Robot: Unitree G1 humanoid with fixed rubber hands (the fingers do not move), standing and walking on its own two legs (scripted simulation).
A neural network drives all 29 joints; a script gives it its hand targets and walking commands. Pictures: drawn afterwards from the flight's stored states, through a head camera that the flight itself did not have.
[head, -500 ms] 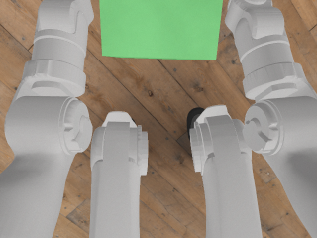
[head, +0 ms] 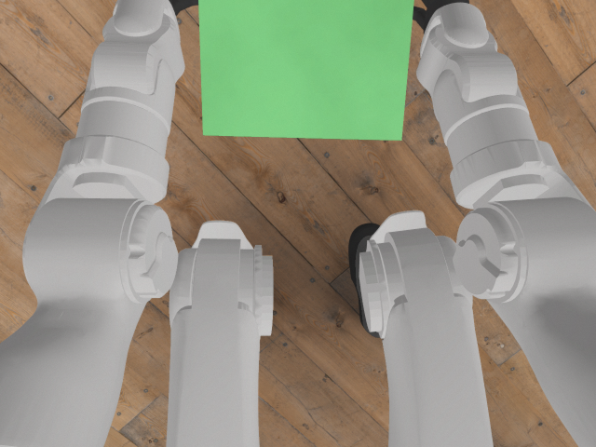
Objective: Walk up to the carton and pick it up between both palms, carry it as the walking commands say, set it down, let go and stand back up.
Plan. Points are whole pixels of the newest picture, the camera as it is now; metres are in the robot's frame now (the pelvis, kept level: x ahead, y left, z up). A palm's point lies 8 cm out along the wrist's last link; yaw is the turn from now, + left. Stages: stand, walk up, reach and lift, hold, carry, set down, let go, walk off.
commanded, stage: set down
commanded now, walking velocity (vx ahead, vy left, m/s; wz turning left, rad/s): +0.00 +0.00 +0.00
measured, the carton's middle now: (299, 17) +0.55 +0.00 -0.25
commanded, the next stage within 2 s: none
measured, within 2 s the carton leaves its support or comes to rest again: neither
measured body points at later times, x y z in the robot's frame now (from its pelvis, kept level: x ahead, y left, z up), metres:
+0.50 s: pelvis +0.00 +0.00 +0.00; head +0.37 +0.02 +0.25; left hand +0.56 +0.14 -0.19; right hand +0.54 -0.15 -0.18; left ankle +0.10 +0.12 -0.34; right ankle +0.12 -0.13 -0.34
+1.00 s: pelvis +0.00 +0.00 +0.00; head +0.37 +0.01 +0.23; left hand +0.56 +0.17 -0.20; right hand +0.54 -0.17 -0.19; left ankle +0.10 +0.12 -0.34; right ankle +0.12 -0.13 -0.34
